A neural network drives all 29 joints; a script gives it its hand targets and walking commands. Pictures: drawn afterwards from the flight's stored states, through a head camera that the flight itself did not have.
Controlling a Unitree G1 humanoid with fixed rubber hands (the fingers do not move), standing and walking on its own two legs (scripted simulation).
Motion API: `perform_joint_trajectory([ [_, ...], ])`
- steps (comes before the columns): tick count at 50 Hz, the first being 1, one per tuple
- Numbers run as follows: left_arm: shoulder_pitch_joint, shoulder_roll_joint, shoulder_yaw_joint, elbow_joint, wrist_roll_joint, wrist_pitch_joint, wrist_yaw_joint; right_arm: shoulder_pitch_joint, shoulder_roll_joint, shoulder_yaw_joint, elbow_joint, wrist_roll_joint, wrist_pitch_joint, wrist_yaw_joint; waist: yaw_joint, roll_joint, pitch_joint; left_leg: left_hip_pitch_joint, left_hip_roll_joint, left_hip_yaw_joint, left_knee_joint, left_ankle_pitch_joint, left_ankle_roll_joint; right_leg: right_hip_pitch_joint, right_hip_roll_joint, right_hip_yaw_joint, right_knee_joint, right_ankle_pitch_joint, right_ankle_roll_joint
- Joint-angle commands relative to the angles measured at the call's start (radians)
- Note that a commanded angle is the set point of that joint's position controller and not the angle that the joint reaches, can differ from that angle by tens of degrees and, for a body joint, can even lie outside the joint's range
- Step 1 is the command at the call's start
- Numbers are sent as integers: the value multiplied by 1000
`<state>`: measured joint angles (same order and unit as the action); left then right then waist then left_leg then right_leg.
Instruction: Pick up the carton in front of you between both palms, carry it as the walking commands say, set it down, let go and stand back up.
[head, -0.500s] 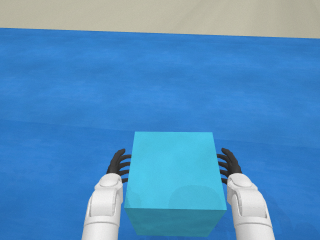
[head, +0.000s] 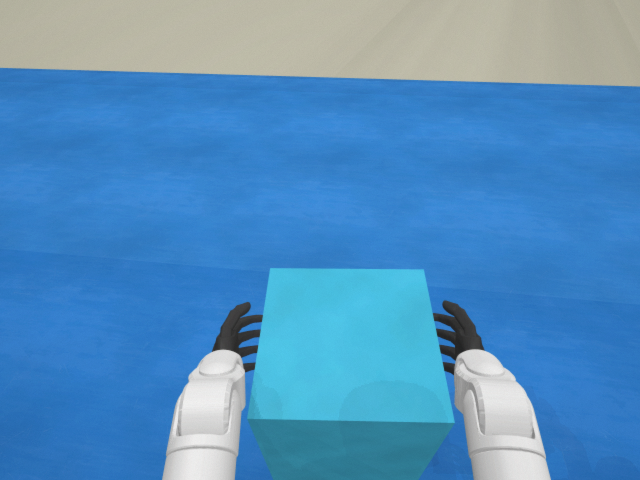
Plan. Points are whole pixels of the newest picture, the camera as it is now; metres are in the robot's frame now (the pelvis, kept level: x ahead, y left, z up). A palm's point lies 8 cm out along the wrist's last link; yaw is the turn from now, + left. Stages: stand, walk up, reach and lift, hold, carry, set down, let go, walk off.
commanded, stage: carry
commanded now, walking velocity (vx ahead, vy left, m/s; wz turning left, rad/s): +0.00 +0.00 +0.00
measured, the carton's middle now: (345, 379) +0.31 +0.00 -0.04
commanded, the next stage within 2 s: hold in 0.34 s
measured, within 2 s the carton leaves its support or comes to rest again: neither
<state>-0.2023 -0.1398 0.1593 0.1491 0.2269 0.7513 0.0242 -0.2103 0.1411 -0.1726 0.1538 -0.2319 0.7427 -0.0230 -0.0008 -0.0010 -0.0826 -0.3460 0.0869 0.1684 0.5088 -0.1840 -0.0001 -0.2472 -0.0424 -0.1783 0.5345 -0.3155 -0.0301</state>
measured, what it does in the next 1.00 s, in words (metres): shifts its weight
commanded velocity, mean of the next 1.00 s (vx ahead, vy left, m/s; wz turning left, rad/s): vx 0.00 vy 0.00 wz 0.00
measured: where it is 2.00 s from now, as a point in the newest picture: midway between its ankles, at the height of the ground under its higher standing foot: outside the picture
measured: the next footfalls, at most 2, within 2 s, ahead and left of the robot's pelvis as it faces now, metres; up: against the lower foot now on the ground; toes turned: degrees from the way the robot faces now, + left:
none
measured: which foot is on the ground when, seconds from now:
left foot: down 0.00-1.00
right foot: down 0.00-1.00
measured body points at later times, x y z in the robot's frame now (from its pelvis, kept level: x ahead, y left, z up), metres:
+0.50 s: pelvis -0.01 +0.00 +0.01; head -0.02 +0.00 +0.46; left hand +0.29 +0.13 +0.03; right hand +0.27 -0.17 +0.03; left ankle +0.05 +0.14 -0.73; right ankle -0.02 -0.09 -0.73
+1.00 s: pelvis -0.02 +0.05 +0.01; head -0.07 +0.07 +0.45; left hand +0.30 +0.15 +0.04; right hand +0.25 -0.15 +0.05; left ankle +0.05 +0.14 -0.73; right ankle -0.02 -0.09 -0.73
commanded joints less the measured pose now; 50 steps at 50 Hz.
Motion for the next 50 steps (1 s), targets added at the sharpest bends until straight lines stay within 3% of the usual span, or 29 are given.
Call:
perform_joint_trajectory([
  [1, -483, -878, -559, -94, -244, -50, -214, -460, 879, 569, -77, 247, -38, 217, 1, -3, -272, 158, 86, -99, -40, 172, 9, 36, -126, 116, -98, 237, -2],
  [17, -489, -882, -560, -93, -246, -50, -216, -465, 885, 572, -76, 250, -38, 218, 1, -4, -272, 155, 86, -95, -39, 160, 4, 33, -125, 118, -102, 244, -8],
  [18, -376, -899, -539, -121, -239, -47, -219, -381, 902, 552, -51, 244, -46, 226, 15, -81, -146, 382, -207, -214, -62, 283, 32, 69, 62, 305, -173, 506, -7],
  [19, -420, -861, -544, -153, -236, -61, -220, -373, 899, 538, -59, 217, -67, 214, -8, -94, -185, 386, -179, -243, -64, 339, 37, 109, 74, 314, -160, 549, 1],
  [20, -428, -875, -543, -159, -237, -66, -225, -355, 876, 515, -56, 191, -72, 207, -4, -36, -200, 283, -184, -243, -86, 343, 26, 265, 76, 315, -146, 633, 6],
  [21, -456, -857, -564, -156, -248, -71, -232, -345, 872, 488, -39, 181, -82, 194, -34, -57, -215, 285, -182, -244, -95, 318, 24, 310, 72, 311, -166, 561, 3],
  [22, -467, -869, -567, -154, -251, -77, -239, -365, 862, 487, -41, 173, -86, 193, -27, -34, -194, 260, -189, -243, -109, 282, 14, 329, 78, 304, -168, 554, 12],
  [23, -479, -870, -575, -149, -264, -81, -242, -374, 871, 490, -42, 175, -90, 194, -41, -27, -198, 251, -194, -242, -113, 280, 9, 349, 83, 299, -166, 568, 14],
  [25, -485, -880, -572, -126, -255, -85, -243, -426, 901, 522, -53, 199, -88, 204, -23, -30, -196, 267, -199, -241, -120, 217, 9, 332, 83, 295, -174, 487, 26],
  [28, -458, -891, -517, -74, -211, -84, -230, -494, 920, 559, -49, 236, -79, 232, 34, -40, -161, 280, -201, -241, -133, 144, 26, 282, 87, 289, -182, 384, 39],
  [31, -462, -909, -477, -23, -183, -81, -228, -531, 920, 549, -12, 242, -73, 255, 48, -31, -119, 305, -194, -240, -141, 93, 31, 223, 90, 285, -195, 288, 39],
  [36, -520, -941, -471, 17, -185, -71, -244, -548, 934, 497, 61, 222, -72, 274, 25, -7, -85, 376, -181, -234, -149, 47, 21, 122, 100, 274, -220, 147, 17],
  [42, -592, -975, -491, 35, -206, -66, -272, -565, 961, 448, 106, 195, -78, 284, -11, 15, -89, 406, -159, -240, -162, -3, 9, 82, 115, 259, -222, 73, -9],
  [50, -629, -998, -479, 72, -206, -72, -292, -604, 983, 425, 129, 184, -88, 304, -12, 25, -104, 408, -129, -273, -188, -68, 3, 74, 121, 253, -201, 55, -18],
])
